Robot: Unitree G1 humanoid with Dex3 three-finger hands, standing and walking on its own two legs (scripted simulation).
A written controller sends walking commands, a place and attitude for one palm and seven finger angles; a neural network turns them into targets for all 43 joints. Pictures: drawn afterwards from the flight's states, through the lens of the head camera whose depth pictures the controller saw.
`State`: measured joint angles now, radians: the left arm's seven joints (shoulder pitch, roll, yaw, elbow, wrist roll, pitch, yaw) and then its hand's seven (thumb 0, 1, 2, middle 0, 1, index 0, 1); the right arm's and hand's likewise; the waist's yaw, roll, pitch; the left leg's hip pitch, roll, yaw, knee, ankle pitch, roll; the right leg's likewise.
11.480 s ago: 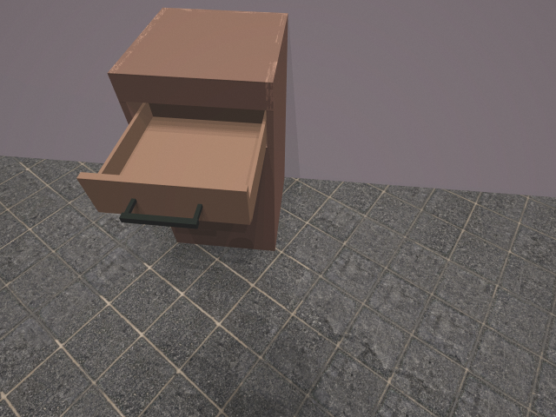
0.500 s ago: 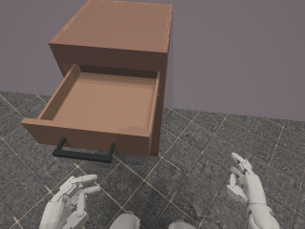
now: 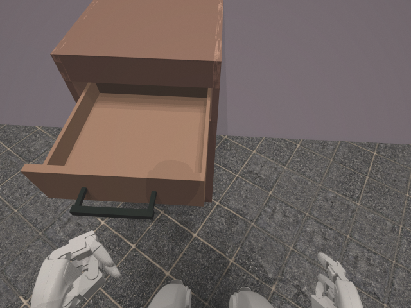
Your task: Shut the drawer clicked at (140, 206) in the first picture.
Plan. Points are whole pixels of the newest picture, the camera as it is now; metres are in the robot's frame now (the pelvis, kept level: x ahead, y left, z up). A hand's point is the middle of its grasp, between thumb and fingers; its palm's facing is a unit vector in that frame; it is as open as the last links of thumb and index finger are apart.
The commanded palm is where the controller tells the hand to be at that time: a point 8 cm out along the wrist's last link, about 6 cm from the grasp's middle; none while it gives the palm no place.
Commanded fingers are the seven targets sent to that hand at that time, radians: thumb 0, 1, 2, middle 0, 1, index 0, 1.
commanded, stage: raise the hand and make a fist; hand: left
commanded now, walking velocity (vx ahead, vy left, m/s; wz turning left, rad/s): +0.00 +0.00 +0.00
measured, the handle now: (115, 203) +0.33 +0.22 -0.04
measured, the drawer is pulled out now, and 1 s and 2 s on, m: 0.30 0.30 0.30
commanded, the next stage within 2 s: bring the fist close to the handle in 0.86 s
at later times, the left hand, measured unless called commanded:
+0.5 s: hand (87, 284) +0.16 +0.19 +0.06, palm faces +0.03 -1.00 -0.03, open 3.2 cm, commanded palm +0.12 +0.25 +0.07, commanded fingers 0.00 0.90 0.90 -1.40 -1.60 -1.40 -1.60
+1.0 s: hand (89, 286) +0.16 +0.18 +0.06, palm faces +0.02 -1.00 -0.02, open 3.2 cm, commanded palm +0.12 +0.24 +0.06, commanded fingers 0.00 0.90 0.90 -1.40 -1.60 -1.40 -1.60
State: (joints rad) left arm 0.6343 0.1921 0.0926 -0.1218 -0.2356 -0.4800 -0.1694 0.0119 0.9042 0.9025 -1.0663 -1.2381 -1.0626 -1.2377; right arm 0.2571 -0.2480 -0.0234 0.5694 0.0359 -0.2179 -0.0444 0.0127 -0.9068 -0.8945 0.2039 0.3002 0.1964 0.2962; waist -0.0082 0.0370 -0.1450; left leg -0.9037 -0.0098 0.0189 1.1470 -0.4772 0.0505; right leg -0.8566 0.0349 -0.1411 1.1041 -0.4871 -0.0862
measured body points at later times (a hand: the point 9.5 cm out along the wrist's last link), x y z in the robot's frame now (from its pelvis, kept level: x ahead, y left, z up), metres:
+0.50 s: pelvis +0.01 +0.02 +0.01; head +0.06 +0.04 +0.45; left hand +0.15 +0.24 +0.07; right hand +0.24 -0.18 -0.04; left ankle +0.05 +0.09 -0.65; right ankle +0.04 -0.07 -0.65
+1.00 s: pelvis +0.01 +0.02 +0.00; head +0.05 +0.04 +0.45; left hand +0.15 +0.24 +0.07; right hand +0.21 -0.20 -0.05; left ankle +0.05 +0.09 -0.65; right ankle +0.04 -0.07 -0.65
